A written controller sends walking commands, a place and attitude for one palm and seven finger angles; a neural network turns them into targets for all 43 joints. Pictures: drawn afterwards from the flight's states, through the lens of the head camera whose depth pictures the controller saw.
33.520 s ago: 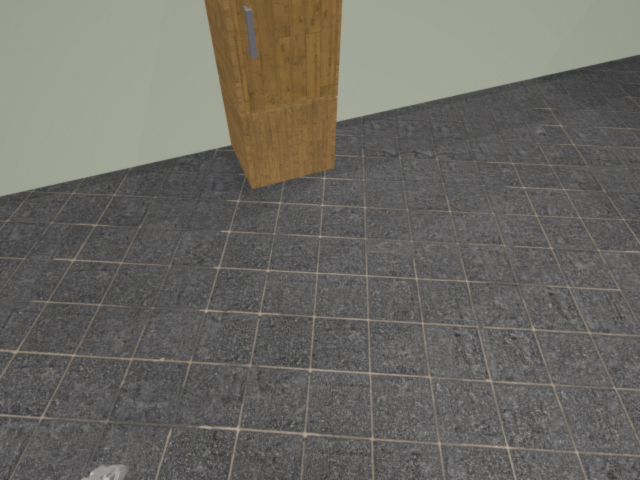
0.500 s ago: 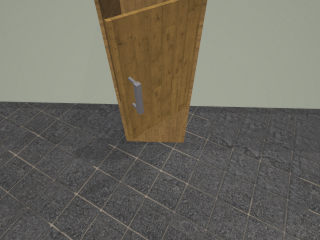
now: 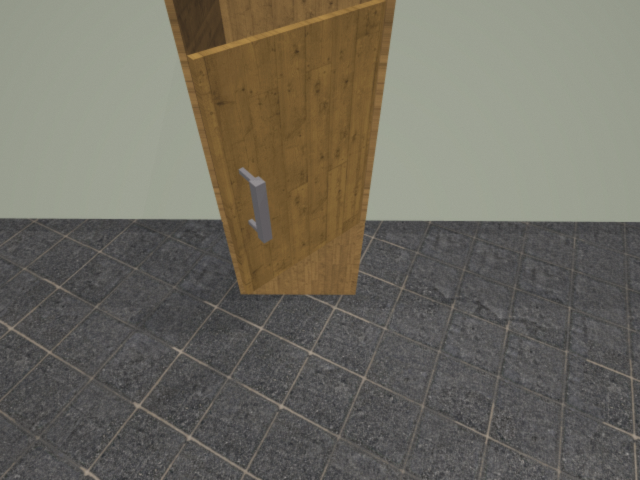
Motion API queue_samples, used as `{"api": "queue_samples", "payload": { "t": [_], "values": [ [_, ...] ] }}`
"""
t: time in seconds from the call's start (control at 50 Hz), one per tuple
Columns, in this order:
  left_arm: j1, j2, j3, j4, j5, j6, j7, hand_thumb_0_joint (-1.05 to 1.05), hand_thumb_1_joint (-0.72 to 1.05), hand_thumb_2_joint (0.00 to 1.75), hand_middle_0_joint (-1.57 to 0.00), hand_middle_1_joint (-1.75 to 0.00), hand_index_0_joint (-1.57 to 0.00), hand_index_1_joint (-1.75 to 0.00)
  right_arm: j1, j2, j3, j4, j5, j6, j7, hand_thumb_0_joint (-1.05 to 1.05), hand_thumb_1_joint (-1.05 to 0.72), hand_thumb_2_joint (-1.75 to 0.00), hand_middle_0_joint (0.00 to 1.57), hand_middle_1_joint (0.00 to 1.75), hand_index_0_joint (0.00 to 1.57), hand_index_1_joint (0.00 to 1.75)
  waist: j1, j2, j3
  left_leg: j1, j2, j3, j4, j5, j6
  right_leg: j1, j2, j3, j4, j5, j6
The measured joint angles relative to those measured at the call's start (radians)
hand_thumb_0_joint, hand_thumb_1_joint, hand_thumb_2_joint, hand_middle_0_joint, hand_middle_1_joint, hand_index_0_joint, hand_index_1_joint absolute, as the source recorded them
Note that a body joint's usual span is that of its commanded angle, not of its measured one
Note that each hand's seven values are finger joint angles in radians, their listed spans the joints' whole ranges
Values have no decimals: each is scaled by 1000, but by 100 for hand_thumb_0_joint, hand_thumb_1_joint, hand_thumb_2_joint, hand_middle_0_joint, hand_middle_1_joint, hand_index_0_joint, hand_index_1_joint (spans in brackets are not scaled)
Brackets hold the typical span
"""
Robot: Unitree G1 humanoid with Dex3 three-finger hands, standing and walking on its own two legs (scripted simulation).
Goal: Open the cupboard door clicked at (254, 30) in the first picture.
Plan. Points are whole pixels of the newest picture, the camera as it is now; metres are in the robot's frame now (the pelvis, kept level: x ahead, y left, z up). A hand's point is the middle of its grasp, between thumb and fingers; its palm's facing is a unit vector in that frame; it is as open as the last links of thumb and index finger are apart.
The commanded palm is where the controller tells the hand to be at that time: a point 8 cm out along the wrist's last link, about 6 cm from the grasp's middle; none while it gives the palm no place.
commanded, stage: look to check the result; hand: left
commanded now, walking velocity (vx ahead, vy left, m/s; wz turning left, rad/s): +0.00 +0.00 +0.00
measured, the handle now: (255, 206) +0.60 +0.16 -0.05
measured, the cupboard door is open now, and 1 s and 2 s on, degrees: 41 41 41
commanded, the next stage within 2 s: walk to a spot facing it in 0.50 s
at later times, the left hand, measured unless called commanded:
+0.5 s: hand out of the picture +0.06 +0.22 -0.17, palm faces +0.00 -0.95 -0.30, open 7.4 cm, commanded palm none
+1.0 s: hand out of the picture +0.09 +0.19 -0.18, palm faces -0.12 -0.96 -0.26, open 7.4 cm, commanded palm none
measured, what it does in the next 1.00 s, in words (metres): stands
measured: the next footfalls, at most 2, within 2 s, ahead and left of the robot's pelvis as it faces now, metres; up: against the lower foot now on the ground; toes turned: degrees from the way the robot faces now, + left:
left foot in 1.50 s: +0.13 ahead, +0.06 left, +0.00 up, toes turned -38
right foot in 1.74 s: -0.01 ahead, -0.16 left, +0.00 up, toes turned -35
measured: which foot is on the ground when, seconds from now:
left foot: down 0.00-1.00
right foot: down 0.00-1.00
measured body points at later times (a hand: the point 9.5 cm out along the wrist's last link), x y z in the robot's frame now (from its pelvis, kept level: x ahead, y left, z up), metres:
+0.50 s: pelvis +0.02 +0.00 +0.00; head +0.04 -0.01 +0.45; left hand +0.06 +0.27 -0.14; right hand +0.07 -0.27 -0.15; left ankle +0.03 +0.12 -0.75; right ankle -0.01 -0.09 -0.75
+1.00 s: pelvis +0.01 -0.01 -0.02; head +0.05 -0.03 +0.43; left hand +0.09 +0.24 -0.16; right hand +0.02 -0.27 -0.17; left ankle +0.03 +0.12 -0.75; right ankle -0.02 -0.08 -0.73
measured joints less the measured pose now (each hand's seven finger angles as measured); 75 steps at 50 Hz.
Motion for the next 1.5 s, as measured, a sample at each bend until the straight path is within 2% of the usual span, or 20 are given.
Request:
{"api": "queue_samples", "payload": {
  "t": [0.24,0.72,0.92,1.0,1.02,1.06,1.1,1.12,1.16,1.2,1.3,1.38,1.46,1.48,1.5],
  "values": [
    [33,16,1,29,-3,5,3,1,90,90,-20,-30,-20,-30,-1,8,6,7,3,6,-2,1,-91,-90,20,30,20,29,9,3,16,9,5,-1,-8,-8,-4,15,5,1,-21,-1,-4],
    [23,-6,6,6,-3,6,11,1,90,90,-20,-30,-20,-30,-27,23,3,-11,2,3,-11,1,-90,-90,20,30,20,29,18,1,1,22,8,14,-1,-37,-7,22,8,17,-15,-23,-4],
    [70,-36,40,-76,6,69,-5,1,90,90,-20,-30,-20,-30,15,76,-26,-98,-1,26,-28,0,-91,-90,20,30,20,29,22,-17,22,-48,46,113,155,-130,-9,-110,39,109,196,-100,-6],
    [64,-46,53,-114,7,86,-19,1,90,90,-20,-30,-20,-30,39,81,-35,-117,-9,24,-28,0,-90,-90,20,30,20,30,31,-19,54,-61,59,159,203,-153,-12,-208,11,67,405,-229,15],
    [64,-51,56,-123,8,86,-22,1,90,90,-20,-30,-20,-30,44,77,-36,-118,-10,25,-29,0,-90,-90,20,30,20,30,32,-9,61,-64,69,165,219,-161,-17,-213,2,53,416,-238,16],
    [76,-53,60,-149,13,75,-27,1,90,90,-20,-30,-20,-30,59,72,-40,-122,-7,35,-27,1,-90,-90,20,30,20,30,34,1,59,-98,88,168,294,-192,-26,-193,-13,50,332,-136,7],
    [77,-60,61,-157,14,64,-19,1,90,90,-20,-30,-20,-30,52,65,-49,-120,1,56,-24,1,-90,-90,20,30,20,30,29,19,69,-175,82,93,486,-317,-29,-201,7,43,345,-138,-16],
    [78,-64,62,-159,14,63,-14,1,90,90,-20,-30,-20,-30,46,62,-53,-119,4,64,-23,1,-90,-90,20,30,20,29,29,24,73,-213,69,56,586,-339,-29,-197,16,44,335,-142,-23],
    [86,-71,63,-162,13,61,-4,1,90,90,-20,-30,-20,-30,31,59,-58,-125,5,69,-21,1,-91,-90,20,30,20,29,31,23,75,-269,50,19,721,-327,-35,-186,28,60,290,-125,-31],
    [98,-74,63,-161,13,58,2,1,90,90,-20,-30,-20,-30,13,61,-60,-140,5,66,-20,1,-91,-90,20,30,20,29,32,12,72,-296,40,5,758,-301,-43,-177,34,88,239,-89,-31],
    [123,-72,65,-162,13,56,2,1,90,90,-20,-30,-20,-30,-30,77,-57,-184,11,55,-20,1,-91,-90,20,30,20,29,42,-18,56,-284,28,-16,661,-282,-54,-162,48,162,151,-25,-29],
    [128,-63,71,-171,17,60,0,1,90,90,-20,-30,-20,-30,-66,88,-52,-211,17,46,-22,1,-91,-90,20,30,20,29,57,-34,48,-246,16,-33,543,-293,-50,-167,64,215,130,-3,-21],
    [123,-46,78,-179,15,67,-2,1,90,90,-21,-30,-21,-30,-83,98,-43,-237,23,27,-25,1,-91,-90,20,30,20,29,61,-49,35,-165,2,-42,321,-233,-38,-191,85,260,152,-6,-2],
    [125,-43,79,-184,12,71,-2,1,90,90,-20,-30,-21,-30,-77,95,-38,-246,22,18,-26,1,-91,-90,20,30,20,29,58,-41,24,-131,11,-48,231,-203,-26,-207,99,264,173,-15,5],
    [127,-45,79,-190,8,74,-5,1,90,90,-20,-30,-20,-30,-66,84,-36,-259,18,9,-26,1,-91,-90,20,30,20,29,51,-14,10,-111,37,-69,161,-145,-4,-238,119,242,223,-67,15]
  ]
}}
